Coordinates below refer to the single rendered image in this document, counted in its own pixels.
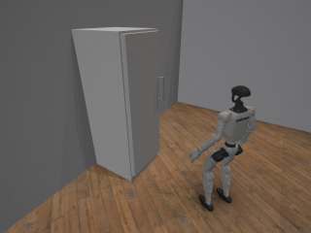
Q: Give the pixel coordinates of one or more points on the robot right forearm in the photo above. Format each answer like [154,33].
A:
[247,133]

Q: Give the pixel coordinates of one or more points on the right robot upper arm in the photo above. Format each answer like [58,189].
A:
[252,120]

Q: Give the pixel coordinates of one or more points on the left robot upper arm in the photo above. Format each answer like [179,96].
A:
[223,118]

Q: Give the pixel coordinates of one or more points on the fridge door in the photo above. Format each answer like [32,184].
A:
[141,70]

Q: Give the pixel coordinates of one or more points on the handle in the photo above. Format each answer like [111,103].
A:
[161,88]

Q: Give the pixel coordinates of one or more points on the robot left hand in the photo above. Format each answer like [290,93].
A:
[194,154]

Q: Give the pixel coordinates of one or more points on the robot right hand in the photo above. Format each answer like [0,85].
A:
[242,141]

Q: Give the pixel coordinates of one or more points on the robot left forearm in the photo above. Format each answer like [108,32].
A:
[209,143]

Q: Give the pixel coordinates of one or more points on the humanoid robot head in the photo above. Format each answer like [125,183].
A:
[240,91]

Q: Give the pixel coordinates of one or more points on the right robot foot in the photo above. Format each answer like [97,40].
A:
[222,194]

